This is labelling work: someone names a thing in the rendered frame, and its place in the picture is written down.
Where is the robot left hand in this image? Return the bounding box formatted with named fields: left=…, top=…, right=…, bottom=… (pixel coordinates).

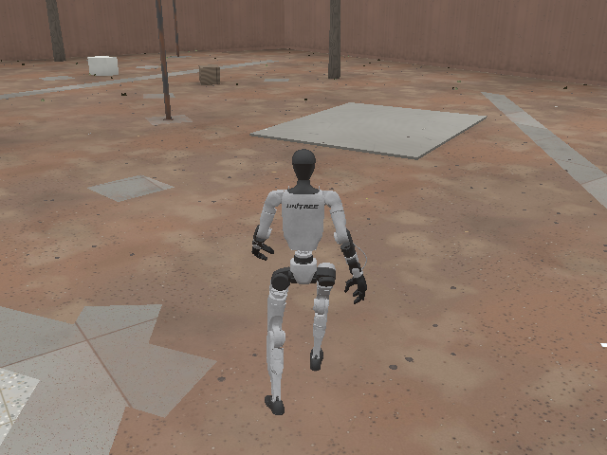
left=251, top=244, right=274, bottom=261

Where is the left robot upper arm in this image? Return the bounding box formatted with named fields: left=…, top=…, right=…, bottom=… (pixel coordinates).
left=256, top=190, right=284, bottom=239

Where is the right robot upper arm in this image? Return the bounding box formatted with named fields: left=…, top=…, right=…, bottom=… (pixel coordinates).
left=323, top=191, right=349, bottom=245

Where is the robot right forearm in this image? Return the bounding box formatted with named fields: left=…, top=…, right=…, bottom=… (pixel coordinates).
left=340, top=229, right=363, bottom=278

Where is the robot torso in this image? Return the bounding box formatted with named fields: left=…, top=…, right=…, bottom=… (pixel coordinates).
left=282, top=186, right=325, bottom=284

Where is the robot left forearm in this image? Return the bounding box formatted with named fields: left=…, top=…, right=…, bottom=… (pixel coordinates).
left=252, top=225, right=265, bottom=249

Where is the robot right shin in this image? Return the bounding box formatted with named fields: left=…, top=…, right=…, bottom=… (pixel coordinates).
left=312, top=299, right=329, bottom=359

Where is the robot right hand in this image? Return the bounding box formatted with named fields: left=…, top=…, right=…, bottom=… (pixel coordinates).
left=344, top=274, right=367, bottom=304

